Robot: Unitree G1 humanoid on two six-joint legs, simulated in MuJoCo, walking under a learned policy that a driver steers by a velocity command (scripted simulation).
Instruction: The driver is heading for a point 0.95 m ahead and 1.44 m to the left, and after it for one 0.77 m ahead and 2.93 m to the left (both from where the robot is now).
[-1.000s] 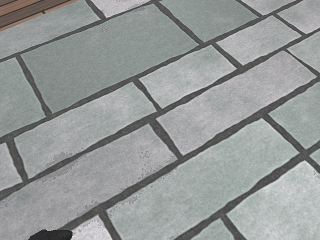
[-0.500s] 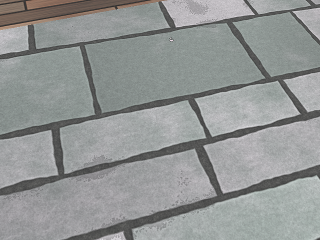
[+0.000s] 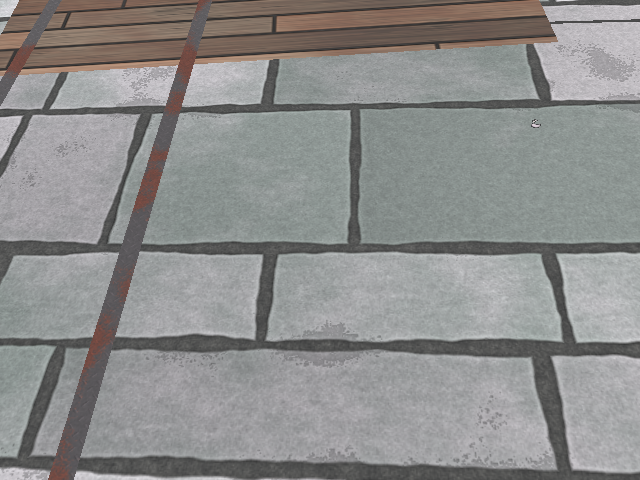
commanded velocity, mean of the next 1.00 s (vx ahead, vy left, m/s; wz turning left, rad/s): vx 0.28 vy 0.00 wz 0.60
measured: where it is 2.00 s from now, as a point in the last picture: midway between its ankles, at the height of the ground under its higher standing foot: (105, 401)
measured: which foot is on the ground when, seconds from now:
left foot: up 0.00-0.28, down 0.30-0.76, up 0.78-1.00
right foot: down 0.00-0.28, up 0.30-0.74, down 0.76-1.00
